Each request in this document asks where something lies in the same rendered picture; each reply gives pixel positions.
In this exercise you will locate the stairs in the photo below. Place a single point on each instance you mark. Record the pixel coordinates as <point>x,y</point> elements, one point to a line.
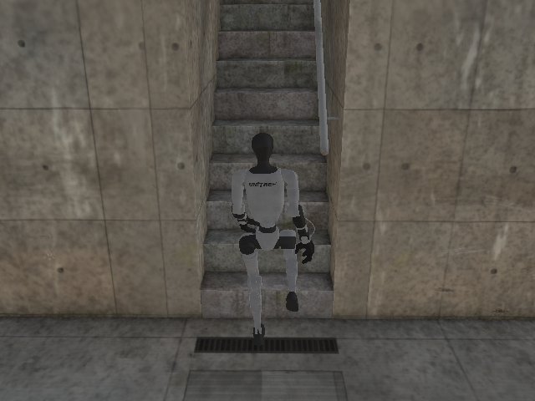
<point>266,83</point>

